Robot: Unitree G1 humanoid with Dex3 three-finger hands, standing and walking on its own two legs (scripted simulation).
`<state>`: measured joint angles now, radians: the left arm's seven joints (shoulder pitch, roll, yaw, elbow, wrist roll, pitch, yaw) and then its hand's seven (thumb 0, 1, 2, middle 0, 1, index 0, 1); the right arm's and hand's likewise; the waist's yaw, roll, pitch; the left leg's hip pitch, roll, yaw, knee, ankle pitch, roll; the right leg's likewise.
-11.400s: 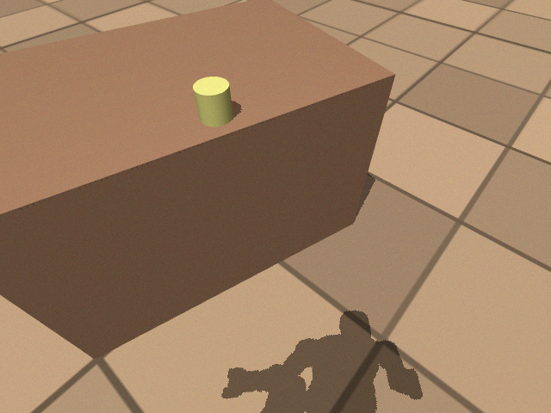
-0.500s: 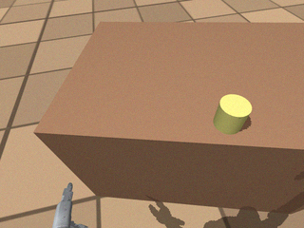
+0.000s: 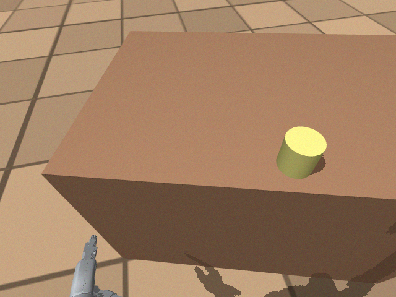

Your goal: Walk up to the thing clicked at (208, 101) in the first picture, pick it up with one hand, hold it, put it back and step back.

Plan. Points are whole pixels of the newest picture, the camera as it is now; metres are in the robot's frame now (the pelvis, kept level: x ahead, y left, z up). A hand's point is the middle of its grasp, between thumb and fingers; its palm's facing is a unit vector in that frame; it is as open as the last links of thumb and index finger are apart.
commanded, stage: go down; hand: right
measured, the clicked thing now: (299, 153) +0.43 -0.19 +0.03
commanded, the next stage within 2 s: approach in 0.24 s
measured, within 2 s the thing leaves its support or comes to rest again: neither
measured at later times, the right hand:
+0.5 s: hand out of the picture +0.34 -0.38 +0.18, palm faces +0.20 +0.98 +0.00, open 17.6 cm
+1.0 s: hand (332, 153) +0.41 -0.26 +0.05, palm faces +0.15 +0.99 +0.04, open 17.7 cm
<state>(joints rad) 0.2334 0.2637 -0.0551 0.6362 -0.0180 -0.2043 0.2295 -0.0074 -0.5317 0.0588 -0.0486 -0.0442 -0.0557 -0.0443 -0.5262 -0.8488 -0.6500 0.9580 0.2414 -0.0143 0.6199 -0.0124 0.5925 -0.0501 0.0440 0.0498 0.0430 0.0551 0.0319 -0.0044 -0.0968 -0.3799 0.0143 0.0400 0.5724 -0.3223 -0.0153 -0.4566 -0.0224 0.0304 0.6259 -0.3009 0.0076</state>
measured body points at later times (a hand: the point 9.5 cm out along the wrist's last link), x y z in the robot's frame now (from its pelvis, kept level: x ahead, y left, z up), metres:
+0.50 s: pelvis +0.00 +0.00 +0.00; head +0.01 +0.00 +0.45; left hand +0.16 +0.26 -0.07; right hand +0.32 -0.43 +0.19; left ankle -0.03 +0.13 -0.73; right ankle +0.00 -0.12 -0.73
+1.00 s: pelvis -0.01 +0.00 -0.02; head +0.05 -0.02 +0.42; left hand +0.12 +0.27 -0.08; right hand +0.40 -0.31 +0.05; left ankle -0.03 +0.13 -0.73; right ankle +0.00 -0.12 -0.73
